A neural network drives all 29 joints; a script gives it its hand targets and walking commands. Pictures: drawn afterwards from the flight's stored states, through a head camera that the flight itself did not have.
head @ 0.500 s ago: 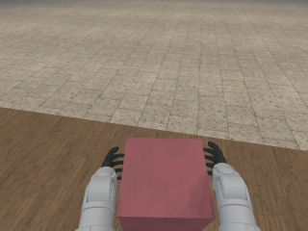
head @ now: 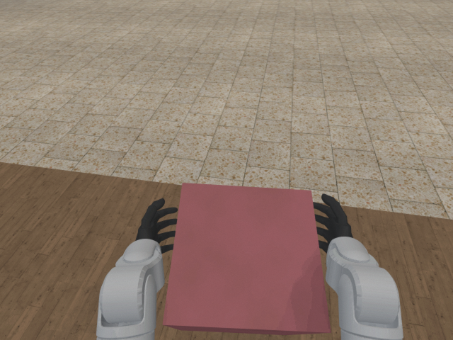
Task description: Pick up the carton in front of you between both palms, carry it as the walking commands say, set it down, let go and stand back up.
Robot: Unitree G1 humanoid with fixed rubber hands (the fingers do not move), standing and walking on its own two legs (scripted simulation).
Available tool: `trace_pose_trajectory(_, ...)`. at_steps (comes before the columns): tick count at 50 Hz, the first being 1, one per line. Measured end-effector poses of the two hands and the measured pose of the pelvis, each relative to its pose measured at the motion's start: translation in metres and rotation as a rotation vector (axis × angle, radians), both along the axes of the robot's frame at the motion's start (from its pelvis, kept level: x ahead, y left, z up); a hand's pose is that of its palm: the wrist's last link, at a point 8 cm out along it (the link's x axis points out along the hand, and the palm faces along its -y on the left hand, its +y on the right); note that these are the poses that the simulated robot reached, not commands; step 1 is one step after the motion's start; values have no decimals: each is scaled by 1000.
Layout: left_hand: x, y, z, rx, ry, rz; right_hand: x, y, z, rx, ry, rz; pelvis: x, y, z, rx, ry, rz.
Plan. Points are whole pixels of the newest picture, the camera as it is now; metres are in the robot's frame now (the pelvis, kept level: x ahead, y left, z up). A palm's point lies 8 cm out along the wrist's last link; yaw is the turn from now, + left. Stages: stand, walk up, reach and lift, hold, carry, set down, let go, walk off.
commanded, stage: carry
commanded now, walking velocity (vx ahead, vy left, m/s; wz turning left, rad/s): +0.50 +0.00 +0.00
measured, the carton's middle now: (239, 267) +0.28 +0.00 +0.00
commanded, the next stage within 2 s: none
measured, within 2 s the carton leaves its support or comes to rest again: neither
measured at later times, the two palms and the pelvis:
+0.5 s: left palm (203, 154) +0.52 +0.08 +0.07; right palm (332, 154) +0.52 -0.22 +0.07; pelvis +0.27 -0.06 -0.01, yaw +0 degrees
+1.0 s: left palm (209, 84) +0.88 +0.08 +0.06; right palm (301, 84) +0.86 -0.21 +0.07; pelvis +0.61 -0.04 -0.02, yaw -4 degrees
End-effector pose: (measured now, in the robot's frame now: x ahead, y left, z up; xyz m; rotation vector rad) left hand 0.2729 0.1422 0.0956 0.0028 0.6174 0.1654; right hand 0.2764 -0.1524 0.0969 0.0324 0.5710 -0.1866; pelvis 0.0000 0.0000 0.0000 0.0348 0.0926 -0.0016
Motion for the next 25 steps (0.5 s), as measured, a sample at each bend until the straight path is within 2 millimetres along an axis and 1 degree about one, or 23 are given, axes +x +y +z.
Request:
trace_pose_trajectory(2,14,6,-3,-13,-18,8,13,6,-2,-9,-10,-3,20,5,-11,-6,-8,-15)
trace_pose_trajectory(5,31,5,-4,-8,16,13,27,7,-10,-19,49,-23,46,7,-11,-1,-10,-41)
trace_pose_trajectory(9,62,-6,-6,-1,101,-25,45,-5,-15,8,136,-70,86,6,-1,-19,-4,-48)
trace_pose_trajectory(12,93,-18,-5,-7,111,-45,71,-16,-12,9,148,-95,118,-2,2,-29,-6,-47)
trace_pose_trajectory(14,116,-26,-5,-10,101,-50,93,-25,-11,9,139,-102,140,-9,1,-28,-9,-47)
trace_pose_trajectory(17,154,-41,-5,-3,75,-47,132,-39,-13,19,114,-101,180,-24,-6,-25,-19,-46)
trace_pose_trajectory(21,208,-60,-15,15,43,-29,192,-59,-27,36,83,-81,233,-47,-24,-40,-36,-28)
trace_pose_trajectory(23,229,-65,-19,21,66,-12,219,-64,-30,40,107,-65,253,-56,-22,-39,-31,-9)
trace_pose_trajectory(25,245,-67,-22,19,102,11,244,-66,-30,30,142,-39,274,-63,-15,-31,-23,0)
